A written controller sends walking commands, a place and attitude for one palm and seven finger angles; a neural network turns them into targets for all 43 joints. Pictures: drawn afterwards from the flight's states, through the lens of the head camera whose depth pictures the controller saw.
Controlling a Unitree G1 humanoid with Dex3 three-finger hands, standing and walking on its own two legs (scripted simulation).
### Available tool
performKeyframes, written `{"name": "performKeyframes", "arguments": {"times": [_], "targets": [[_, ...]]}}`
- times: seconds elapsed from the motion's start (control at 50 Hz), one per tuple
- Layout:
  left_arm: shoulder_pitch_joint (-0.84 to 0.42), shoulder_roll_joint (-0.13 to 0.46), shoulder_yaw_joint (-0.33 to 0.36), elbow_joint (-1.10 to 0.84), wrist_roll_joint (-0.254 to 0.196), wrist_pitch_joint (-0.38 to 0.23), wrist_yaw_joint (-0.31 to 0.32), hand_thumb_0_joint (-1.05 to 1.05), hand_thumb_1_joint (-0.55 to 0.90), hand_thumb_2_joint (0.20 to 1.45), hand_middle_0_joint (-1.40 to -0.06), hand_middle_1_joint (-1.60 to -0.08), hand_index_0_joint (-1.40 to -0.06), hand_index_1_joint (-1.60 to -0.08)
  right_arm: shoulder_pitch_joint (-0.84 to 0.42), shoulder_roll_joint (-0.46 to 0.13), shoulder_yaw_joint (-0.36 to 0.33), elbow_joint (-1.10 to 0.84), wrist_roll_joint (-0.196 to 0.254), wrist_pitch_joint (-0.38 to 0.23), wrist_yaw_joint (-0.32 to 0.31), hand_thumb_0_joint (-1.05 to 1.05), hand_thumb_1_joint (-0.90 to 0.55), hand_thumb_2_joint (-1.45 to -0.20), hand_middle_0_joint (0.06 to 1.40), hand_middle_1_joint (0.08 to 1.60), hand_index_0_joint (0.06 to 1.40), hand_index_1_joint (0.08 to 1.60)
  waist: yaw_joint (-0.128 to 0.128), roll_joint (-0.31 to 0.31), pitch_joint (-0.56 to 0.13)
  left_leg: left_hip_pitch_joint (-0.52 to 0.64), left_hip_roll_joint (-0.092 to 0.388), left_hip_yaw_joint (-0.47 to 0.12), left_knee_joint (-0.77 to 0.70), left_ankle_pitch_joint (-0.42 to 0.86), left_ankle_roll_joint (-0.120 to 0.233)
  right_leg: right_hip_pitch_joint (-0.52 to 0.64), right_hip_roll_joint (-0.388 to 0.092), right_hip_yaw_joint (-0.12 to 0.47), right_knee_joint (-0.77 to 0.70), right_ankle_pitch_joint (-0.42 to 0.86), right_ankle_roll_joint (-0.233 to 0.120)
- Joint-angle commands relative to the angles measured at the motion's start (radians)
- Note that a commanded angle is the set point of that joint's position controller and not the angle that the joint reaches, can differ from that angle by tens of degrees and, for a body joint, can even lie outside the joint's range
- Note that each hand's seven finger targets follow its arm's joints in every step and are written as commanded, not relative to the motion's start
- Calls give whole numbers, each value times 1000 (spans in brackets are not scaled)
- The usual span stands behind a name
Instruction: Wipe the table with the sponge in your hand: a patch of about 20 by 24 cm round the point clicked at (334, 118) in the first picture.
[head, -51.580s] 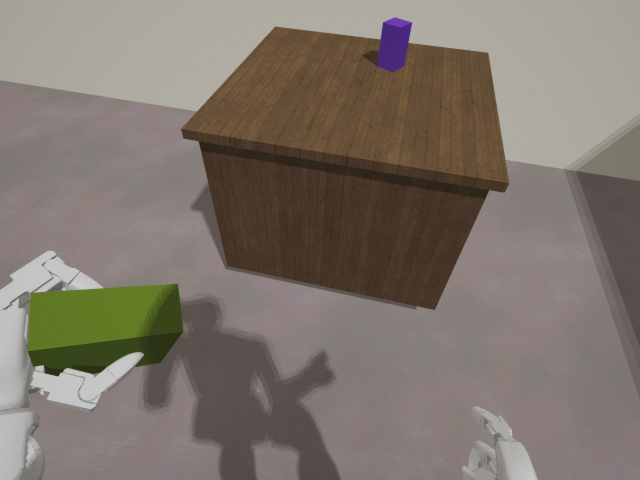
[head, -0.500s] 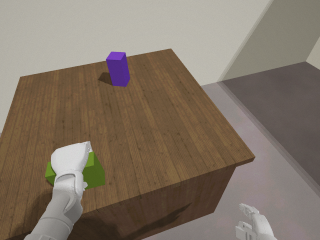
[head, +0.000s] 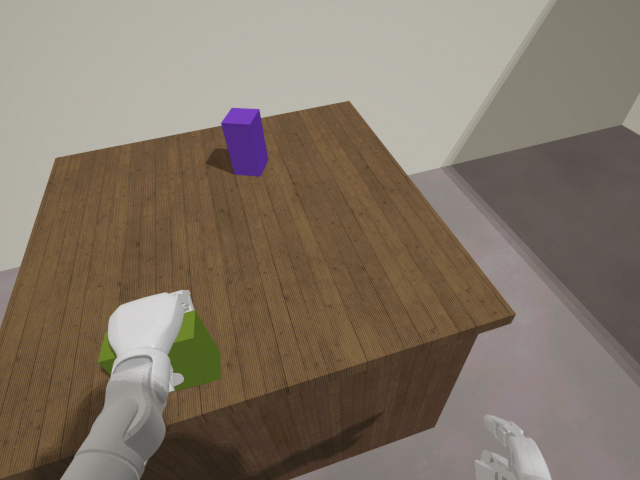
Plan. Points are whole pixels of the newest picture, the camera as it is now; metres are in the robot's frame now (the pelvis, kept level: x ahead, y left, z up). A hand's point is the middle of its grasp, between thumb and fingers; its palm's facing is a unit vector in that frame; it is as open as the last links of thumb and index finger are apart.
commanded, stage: lift the sponge slowly off the table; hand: left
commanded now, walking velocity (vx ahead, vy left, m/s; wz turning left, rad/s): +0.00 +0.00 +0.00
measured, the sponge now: (170, 363) +0.27 +0.26 -0.03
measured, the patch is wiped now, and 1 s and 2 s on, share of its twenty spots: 1.00 1.00 1.00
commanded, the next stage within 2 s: bring the sponge back beside the body in 1.38 s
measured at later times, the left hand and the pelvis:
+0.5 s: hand (163, 327) +0.28 +0.25 +0.05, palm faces -0.04 -0.10 -0.99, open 9.2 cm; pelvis -0.01 -0.01 +0.01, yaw +0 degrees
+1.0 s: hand (141, 317) +0.28 +0.26 +0.08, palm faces +0.01 -0.11 -0.99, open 9.2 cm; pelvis -0.01 -0.01 +0.01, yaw +0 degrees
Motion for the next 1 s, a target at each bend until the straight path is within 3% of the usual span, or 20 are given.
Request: {"name": "performKeyframes", "arguments": {"times": [0.0,0.04,0.1,0.18,0.28,0.3,0.34,0.4,0.42,0.5,0.58,0.68,0.74,0.78,0.8,0.86,0.88,0.9,0.92,0.98], "targets": [[-326,227,122,-270,35,-2,48,0,100,1300,-1200,-1600,-1200,-1600,-191,-114,-28,-164,2,-53,-5,0,-900,-900,200,300,200,300,13,-13,-226,143,1,-67,-58,272,13,82,-14,75,-66,305,-36],[-361,178,68,-245,35,10,42,0,100,1300,-1200,-1600,-1200,-1600,-188,-108,-25,-157,6,-57,-8,0,-900,-900,200,300,200,300,-3,-30,-190,151,6,-64,-65,244,14,51,-15,57,-75,255,-32],[-394,208,86,-261,32,20,29,0,100,1300,-1200,-1600,-1200,-1600,-206,-110,-20,-159,8,-56,-11,0,-900,-900,200,300,200,300,9,-12,-218,169,3,-71,-82,239,12,78,-12,66,-88,232,-37],[-362,172,52,-228,32,40,3,0,100,1300,-1200,-1600,-1200,-1600,-220,-108,-12,-158,8,-48,-8,0,-900,-900,200,300,200,300,10,-48,-186,163,-2,-65,-88,247,13,91,-18,64,-103,261,-34],[-382,192,64,-239,29,51,-23,0,100,1300,-1200,-1600,-1200,-1600,-234,-108,-4,-167,8,-40,-8,0,-900,-900,200,300,200,300,18,-47,-197,172,-3,-62,-107,246,17,122,-22,70,-117,259,-34],[-389,229,98,-249,27,51,-29,0,100,1300,-1200,-1600,-1200,-1600,-243,-113,-1,-169,7,-38,-9,0,-900,-900,200,300,200,300,22,-45,-192,167,-4,-67,-115,241,16,132,-20,85,-126,249,-38],[-410,215,80,-251,32,48,-34,0,100,1300,-1200,-1600,-1200,-1600,-236,-111,-2,-163,7,-38,-9,0,-900,-900,200,300,200,300,13,-40,-180,172,-3,-60,-113,245,17,125,-23,77,-125,262,-35],[-382,255,122,-276,28,44,-42,0,100,1300,-1200,-1600,-1200,-1600,-249,-115,0,-167,4,-38,-9,0,-900,-900,200,300,200,300,28,-42,-203,177,-8,-62,-121,263,18,164,-23,100,-133,294,-37],[-383,220,87,-279,26,46,-46,0,100,1300,-1200,-1600,-1200,-1600,-251,-109,3,-170,6,-41,-9,0,-900,-900,200,300,200,300,26,-44,-192,175,-11,-57,-119,261,21,166,-28,90,-134,303,-32],[-364,303,164,-304,12,44,-55,0,100,1300,-1200,-1600,-1200,-1600,-256,-119,0,-168,4,-43,-14,0,-900,-900,200,300,200,300,32,-49,-199,175,-13,-55,-125,264,23,198,-30,114,-142,327,-33],[-368,265,119,-313,8,43,-75,0,100,1300,-1200,-1600,-1200,-1600,-257,-117,1,-165,7,-49,-17,0,-900,-900,200,300,200,300,18,-34,-174,180,-15,-48,-124,263,25,187,-36,105,-151,337,-27],[-304,298,156,-382,-7,21,-95,0,100,1300,-1200,-1600,-1200,-1600,-250,-120,-7,-166,3,-60,-13,0,-900,-900,200,300,200,300,25,-40,-211,205,-14,-49,-113,321,27,220,-37,109,-138,429,-28],[-316,265,125,-409,-12,21,-103,0,100,1300,-1200,-1600,-1200,-1600,-256,-118,-5,-170,4,-61,-12,0,-900,-900,200,300,200,300,18,-31,-180,207,-7,-53,-125,306,25,192,-33,98,-146,377,-27],[-281,280,141,-419,-14,26,-102,0,100,1300,-1200,-1600,-1200,-1600,-263,-117,-5,-174,3,-64,-10,0,-900,-900,200,300,200,300,30,-27,-181,208,-9,-54,-126,311,25,205,-35,98,-147,383,-28],[-297,322,181,-445,-17,25,-101,0,100,1300,-1200,-1600,-1200,-1600,-268,-122,-4,-174,2,-64,-11,0,-900,-900,200,300,200,300,35,-36,-193,214,-10,-58,-129,314,25,219,-32,115,-149,387,-31],[-328,319,169,-403,-2,45,-102,0,100,1300,-1200,-1600,-1200,-1600,-278,-122,5,-160,5,-60,-14,0,-900,-900,200,300,200,300,30,-54,-158,202,-11,-60,-136,297,21,201,-34,103,-159,360,-27],[-346,302,148,-416,-5,51,-103,0,100,1300,-1200,-1600,-1200,-1600,-282,-119,3,-165,6,-59,-15,0,-900,-900,200,300,200,300,26,-39,-157,205,-8,-54,-140,288,23,198,-36,103,-161,344,-26],[-376,334,174,-445,-7,51,-104,0,100,1300,-1200,-1600,-1200,-1600,-286,-122,3,-167,5,-60,-17,0,-900,-900,200,300,200,300,27,-17,-168,217,-8,-59,-147,283,22,203,-31,112,-167,318,-31],[-383,334,171,-428,-3,57,-105,0,100,1300,-1200,-1600,-1200,-1600,-292,-119,8,-167,6,-62,-18,0,-900,-900,200,300,200,300,35,-25,-177,217,-12,-61,-143,283,25,212,-34,105,-167,318,-30],[-391,323,153,-410,-8,67,-121,0,100,1300,-1200,-1600,-1200,-1600,-291,-121,10,-159,8,-58,-20,0,-900,-900,200,300,200,300,22,-29,-166,221,-6,-59,-151,283,21,203,-35,102,-174,317,-29]]}}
